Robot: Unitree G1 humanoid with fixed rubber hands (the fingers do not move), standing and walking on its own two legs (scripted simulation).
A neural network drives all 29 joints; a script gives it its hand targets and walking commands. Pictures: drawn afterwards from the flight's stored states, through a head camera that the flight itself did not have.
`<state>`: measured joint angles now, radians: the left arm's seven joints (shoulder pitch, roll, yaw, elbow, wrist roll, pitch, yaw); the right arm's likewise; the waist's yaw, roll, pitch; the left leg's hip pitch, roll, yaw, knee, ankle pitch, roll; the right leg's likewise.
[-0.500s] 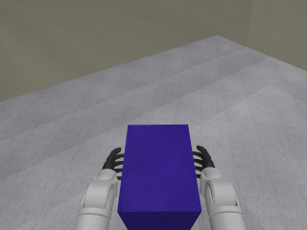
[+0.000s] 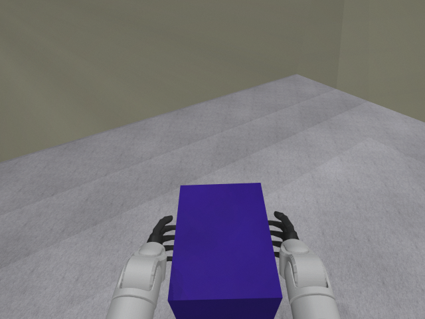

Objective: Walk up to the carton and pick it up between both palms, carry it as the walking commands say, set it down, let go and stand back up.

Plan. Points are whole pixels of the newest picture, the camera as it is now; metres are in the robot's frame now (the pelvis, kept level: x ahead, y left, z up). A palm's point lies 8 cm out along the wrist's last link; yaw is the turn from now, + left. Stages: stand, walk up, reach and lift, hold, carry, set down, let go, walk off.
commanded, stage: set down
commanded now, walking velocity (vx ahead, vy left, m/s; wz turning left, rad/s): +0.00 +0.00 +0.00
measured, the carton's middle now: (223, 263) +0.28 -0.01 -0.05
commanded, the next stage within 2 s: none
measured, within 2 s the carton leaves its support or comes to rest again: neither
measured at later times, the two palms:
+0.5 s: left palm (158, 260) +0.28 +0.13 -0.04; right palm (281, 263) +0.27 -0.13 -0.03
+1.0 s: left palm (171, 265) +0.33 +0.12 -0.15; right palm (273, 268) +0.32 -0.14 -0.14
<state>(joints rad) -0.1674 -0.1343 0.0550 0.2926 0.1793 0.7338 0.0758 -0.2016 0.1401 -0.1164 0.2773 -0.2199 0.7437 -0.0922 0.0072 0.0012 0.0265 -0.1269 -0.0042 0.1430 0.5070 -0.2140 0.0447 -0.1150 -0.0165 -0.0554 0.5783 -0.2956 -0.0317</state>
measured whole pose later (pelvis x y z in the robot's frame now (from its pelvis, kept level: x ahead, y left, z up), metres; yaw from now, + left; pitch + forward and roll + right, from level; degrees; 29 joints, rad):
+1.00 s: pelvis -0.04 +0.02 -0.07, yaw -4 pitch +20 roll -1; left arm -0.55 -0.18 0.34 0.61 0.21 0.15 0.12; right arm -0.61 0.14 -0.41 0.67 -0.29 0.10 -0.05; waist 0.01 0.01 0.06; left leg -1.05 -0.06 0.06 1.00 -0.30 0.08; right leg -1.03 0.03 0.01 1.02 -0.34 -0.02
